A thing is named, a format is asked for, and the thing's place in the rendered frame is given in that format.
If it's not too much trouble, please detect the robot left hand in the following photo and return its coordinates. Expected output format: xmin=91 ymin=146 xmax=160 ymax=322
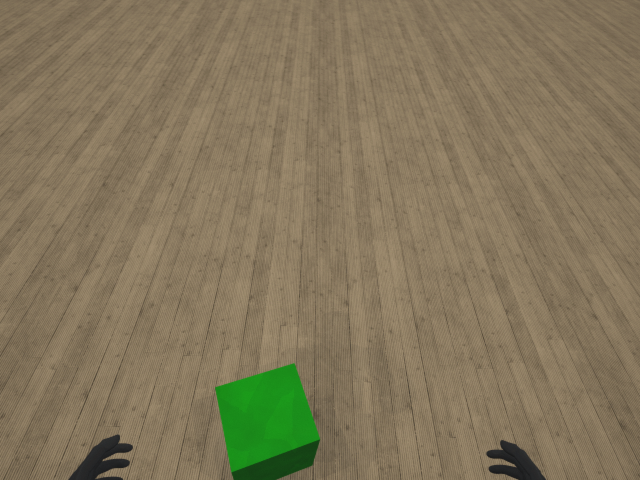
xmin=69 ymin=435 xmax=133 ymax=480

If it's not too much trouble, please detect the carton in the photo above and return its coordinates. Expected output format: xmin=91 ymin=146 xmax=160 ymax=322
xmin=215 ymin=363 xmax=320 ymax=480

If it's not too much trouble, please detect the robot right hand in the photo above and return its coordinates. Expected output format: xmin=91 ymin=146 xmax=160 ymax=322
xmin=486 ymin=440 xmax=546 ymax=480

